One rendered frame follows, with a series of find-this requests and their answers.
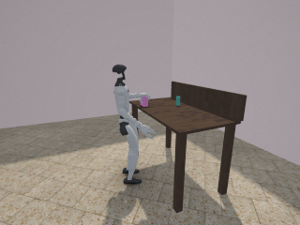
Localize table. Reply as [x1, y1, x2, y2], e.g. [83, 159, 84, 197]
[129, 81, 247, 214]

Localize right robot forearm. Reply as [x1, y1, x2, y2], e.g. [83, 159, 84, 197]
[120, 109, 143, 128]

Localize right robot shin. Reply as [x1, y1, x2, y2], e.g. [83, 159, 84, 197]
[127, 153, 139, 180]

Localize robot right hand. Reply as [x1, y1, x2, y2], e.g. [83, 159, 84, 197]
[140, 125, 157, 140]

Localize right robot upper arm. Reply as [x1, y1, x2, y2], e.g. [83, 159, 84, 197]
[116, 86, 126, 115]

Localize left robot forearm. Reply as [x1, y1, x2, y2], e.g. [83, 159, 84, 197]
[129, 93, 141, 99]

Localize sponge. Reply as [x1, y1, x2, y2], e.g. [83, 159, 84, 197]
[140, 97, 148, 107]

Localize humanoid robot torso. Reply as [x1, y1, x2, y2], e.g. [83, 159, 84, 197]
[113, 83, 130, 128]

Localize robot left hand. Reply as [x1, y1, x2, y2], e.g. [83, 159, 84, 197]
[139, 93, 150, 104]

